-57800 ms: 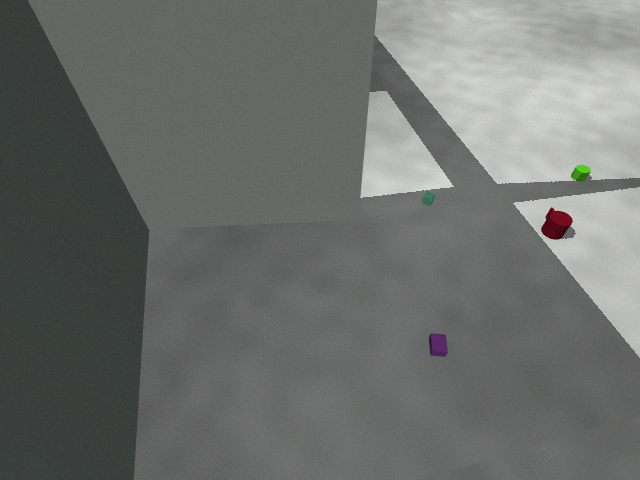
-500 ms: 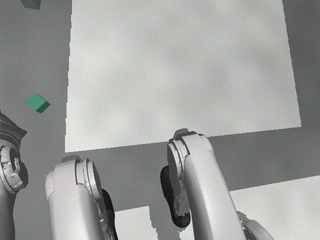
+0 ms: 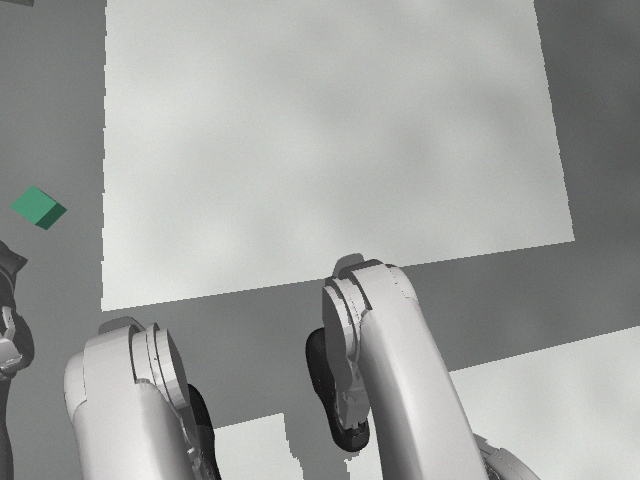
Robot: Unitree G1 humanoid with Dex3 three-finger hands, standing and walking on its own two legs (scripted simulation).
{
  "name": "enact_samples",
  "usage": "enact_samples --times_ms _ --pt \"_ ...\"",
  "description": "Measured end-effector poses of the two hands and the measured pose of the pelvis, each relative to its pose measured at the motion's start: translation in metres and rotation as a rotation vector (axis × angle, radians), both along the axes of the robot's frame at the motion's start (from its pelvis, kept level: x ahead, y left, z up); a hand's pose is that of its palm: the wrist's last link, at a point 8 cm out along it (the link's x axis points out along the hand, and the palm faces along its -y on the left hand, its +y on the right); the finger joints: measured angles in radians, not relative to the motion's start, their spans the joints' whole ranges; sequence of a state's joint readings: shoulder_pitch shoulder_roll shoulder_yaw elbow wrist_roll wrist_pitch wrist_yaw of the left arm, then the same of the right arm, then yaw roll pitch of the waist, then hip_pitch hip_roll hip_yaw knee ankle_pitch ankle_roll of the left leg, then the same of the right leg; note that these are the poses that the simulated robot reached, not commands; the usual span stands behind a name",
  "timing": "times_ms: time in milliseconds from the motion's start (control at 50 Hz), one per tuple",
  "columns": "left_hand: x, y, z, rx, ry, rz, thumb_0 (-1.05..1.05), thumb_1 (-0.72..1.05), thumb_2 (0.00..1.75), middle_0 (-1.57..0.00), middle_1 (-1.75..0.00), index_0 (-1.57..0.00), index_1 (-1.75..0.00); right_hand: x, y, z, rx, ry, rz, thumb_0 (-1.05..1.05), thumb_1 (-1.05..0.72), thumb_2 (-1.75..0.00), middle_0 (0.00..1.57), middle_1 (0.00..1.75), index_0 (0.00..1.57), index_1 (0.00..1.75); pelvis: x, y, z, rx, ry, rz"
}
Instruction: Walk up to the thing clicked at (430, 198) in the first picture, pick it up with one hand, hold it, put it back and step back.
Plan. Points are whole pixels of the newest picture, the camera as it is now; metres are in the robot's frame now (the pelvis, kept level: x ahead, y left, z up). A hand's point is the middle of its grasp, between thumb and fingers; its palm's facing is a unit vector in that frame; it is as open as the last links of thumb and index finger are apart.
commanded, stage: rise first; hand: left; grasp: from above
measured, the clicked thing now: (39, 208) +0.50 +0.29 -0.30
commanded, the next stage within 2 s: none
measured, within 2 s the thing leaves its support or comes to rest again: neither
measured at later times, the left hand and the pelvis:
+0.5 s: hand out of the picture +0.46 +0.32 -0.19, palm faces -0.27 -0.32 -0.91, open 13.5 cm; pelvis +0.00 +0.00 +0.00, yaw -2 degrees
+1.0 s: hand out of the picture +0.48 +0.31 -0.18, palm faces -0.27 -0.31 -0.91, open 13.7 cm; pelvis +0.00 +0.00 +0.00, yaw -2 degrees
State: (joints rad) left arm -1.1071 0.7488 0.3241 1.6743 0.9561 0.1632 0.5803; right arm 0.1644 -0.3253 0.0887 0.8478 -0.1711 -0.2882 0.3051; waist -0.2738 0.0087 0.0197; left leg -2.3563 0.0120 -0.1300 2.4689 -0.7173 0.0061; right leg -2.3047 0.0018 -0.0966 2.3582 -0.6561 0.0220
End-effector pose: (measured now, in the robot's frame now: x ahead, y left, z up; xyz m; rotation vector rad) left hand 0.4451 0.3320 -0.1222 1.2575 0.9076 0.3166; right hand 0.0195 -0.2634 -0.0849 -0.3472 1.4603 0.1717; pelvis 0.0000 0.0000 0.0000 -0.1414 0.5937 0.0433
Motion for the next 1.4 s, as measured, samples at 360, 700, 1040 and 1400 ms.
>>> enact_samples --times_ms 360,700,1040,1400 --pt "0.014 -0.007 -0.004 -0.008 0.005 -0.011 0.0 -0.45 0.9 -0.19 -1.02 -0.2 -1.01 -0.018 0.003 0.009 0.009 0.027 0.005 0.0 -0.92 -0.91 0.2 0.3 0.2 0.3 -0.002 0.0 0.0 -0.014 -0.011 -0.012" --pt "0.027 -0.01 -0.003 0.001 -0.005 -0.016 0.0 -0.47 0.9 -0.18 -1.03 -0.19 -1.02 -0.022 0.008 0.02 0.007 0.025 0.011 0.0 -0.93 -0.91 0.2 0.3 0.2 0.3 -0.003 0.002 0.001 -0.023 -0.013 -0.016" --pt "0.037 -0.014 -0.002 0.0 0.001 -0.029 0.0 -0.51 0.94 -0.15 -1.08 -0.15 -1.06 -0.031 0.01 0.024 0.004 0.037 0.001 0.0 -0.93 -0.91 0.2 0.3 0.2 0.3 -0.003 0.002 0.002 -0.031 -0.01 -0.024" --pt "0.033 -0.01 -0.001 0.006 0.005 -0.016 0.0 -0.53 0.96 -0.13 -1.08 -0.14 -1.07 -0.023 0.011 0.023 0.014 0.026 0.011 0.0 -0.93 -0.91 0.2 0.3 0.2 0.3 -0.002 0.001 0.004 -0.025 -0.005 -0.019"
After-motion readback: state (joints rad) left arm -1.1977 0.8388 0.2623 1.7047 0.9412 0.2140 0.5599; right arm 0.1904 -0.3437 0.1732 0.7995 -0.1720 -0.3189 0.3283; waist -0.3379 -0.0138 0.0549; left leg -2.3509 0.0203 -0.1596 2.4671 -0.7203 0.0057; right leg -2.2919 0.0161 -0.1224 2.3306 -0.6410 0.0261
